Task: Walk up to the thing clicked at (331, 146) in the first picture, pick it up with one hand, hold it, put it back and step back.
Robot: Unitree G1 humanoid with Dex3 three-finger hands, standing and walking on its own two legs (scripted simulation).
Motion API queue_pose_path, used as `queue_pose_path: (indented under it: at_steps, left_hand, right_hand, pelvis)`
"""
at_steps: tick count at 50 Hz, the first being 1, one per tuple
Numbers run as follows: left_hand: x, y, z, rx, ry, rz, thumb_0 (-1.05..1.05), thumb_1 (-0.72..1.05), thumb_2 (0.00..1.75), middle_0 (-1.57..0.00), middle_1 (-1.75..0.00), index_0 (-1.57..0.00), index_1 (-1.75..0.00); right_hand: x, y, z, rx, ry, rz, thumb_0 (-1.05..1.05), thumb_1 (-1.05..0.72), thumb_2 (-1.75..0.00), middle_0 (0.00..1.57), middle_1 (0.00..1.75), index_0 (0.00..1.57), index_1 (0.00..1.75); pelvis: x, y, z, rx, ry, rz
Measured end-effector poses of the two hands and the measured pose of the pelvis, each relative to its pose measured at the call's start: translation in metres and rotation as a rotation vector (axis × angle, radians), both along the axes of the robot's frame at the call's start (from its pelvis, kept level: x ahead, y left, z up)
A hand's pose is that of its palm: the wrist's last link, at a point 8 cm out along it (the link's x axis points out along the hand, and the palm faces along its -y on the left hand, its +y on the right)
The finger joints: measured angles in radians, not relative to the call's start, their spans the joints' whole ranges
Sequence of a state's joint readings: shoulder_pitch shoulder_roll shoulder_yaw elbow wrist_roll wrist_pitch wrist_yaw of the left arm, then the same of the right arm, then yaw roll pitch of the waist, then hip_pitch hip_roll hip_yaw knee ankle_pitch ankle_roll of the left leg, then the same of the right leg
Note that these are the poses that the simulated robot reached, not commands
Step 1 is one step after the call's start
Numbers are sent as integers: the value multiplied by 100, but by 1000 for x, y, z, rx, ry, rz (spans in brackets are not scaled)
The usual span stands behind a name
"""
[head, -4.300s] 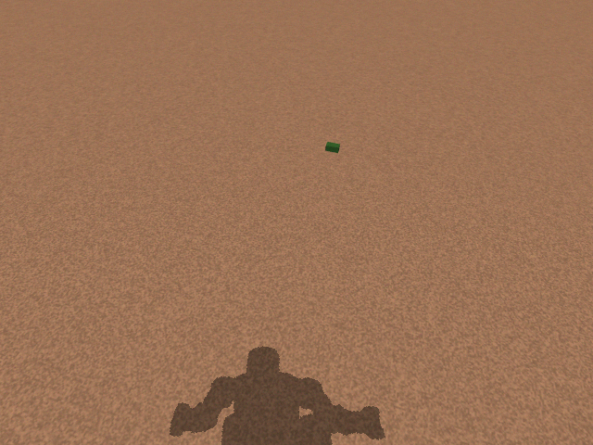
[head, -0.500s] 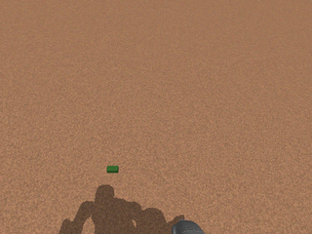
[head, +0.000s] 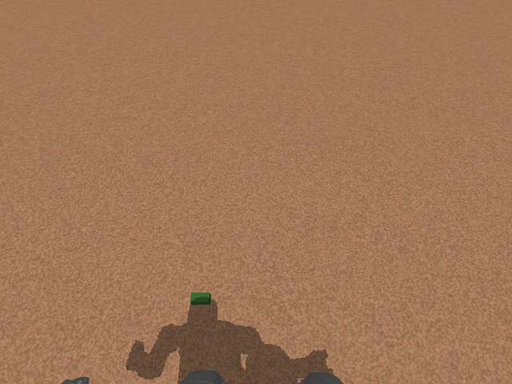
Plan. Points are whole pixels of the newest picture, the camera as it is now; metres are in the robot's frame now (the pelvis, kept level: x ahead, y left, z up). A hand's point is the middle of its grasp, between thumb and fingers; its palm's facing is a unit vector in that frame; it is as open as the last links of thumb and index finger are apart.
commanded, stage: walk up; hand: left
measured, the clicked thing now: (200, 298) +0.49 +0.24 -0.73
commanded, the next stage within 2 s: stand in 1.30 s
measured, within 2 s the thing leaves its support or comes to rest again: neither
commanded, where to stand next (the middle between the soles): +0.10 +0.00 m, yaw +0 degrees
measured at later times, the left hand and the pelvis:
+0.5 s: hand out of the picture +0.10 +0.27 -0.13, palm faces +0.01 -0.94 -0.34, open 7.4 cm; pelvis +0.03 +0.01 +0.03, yaw +1 degrees
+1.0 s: hand out of the picture +0.11 +0.25 -0.13, palm faces -0.01 -0.94 -0.33, open 7.4 cm; pelvis +0.04 +0.00 +0.03, yaw +1 degrees
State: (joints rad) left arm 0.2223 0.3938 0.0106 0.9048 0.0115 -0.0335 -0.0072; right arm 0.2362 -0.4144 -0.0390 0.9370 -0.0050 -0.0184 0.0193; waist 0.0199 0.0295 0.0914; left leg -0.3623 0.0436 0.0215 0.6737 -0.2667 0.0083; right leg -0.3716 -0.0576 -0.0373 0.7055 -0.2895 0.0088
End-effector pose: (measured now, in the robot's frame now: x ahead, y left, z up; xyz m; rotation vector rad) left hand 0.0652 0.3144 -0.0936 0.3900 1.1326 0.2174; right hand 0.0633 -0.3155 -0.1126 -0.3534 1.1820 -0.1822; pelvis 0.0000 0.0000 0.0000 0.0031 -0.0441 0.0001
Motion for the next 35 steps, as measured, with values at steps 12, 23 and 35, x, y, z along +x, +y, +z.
queue_pose_path:
  at_steps: [12,23,35]
  left_hand:
    - [13,-1,-18,-90,88,50,1,90,90,-20,-30,-20,-30]
    - [26,-2,-2,-77,97,80,1,90,90,-20,-30,-20,-30]
    - [40,-6,8,-73,73,71,1,90,90,-20,-30,-20,-30]
  right_hand:
    - [44,32,19,8,4,15,1,-90,-90,20,30,20,30]
    - [93,38,27,37,-58,23,1,-90,-90,20,30,20,30]
    - [82,32,27,43,-22,-4,1,-90,-90,20,30,20,30]
  pelvis:
    - [23,13,14,-16,10,7]
    - [34,12,26,-9,3,12]
    - [35,9,31,-3,0,11]
